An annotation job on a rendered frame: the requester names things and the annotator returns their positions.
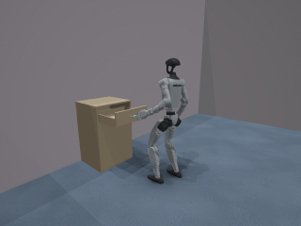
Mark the humanoid robot torso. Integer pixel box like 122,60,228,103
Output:
162,76,182,127

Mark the drawer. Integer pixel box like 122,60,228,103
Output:
98,105,148,128

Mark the left robot hand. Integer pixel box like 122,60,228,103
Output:
135,109,149,121

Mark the right robot forearm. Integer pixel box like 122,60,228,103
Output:
176,102,188,116

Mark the handle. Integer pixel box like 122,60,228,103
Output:
130,114,140,119

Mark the left robot forearm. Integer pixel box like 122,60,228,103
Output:
147,98,168,116

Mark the cabinet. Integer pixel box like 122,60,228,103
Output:
75,96,133,173

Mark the left robot shin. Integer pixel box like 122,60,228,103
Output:
148,147,160,179

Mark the robot right upper arm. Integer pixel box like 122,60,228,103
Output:
181,79,189,104

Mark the robot left upper arm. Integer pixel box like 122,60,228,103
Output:
158,78,171,106

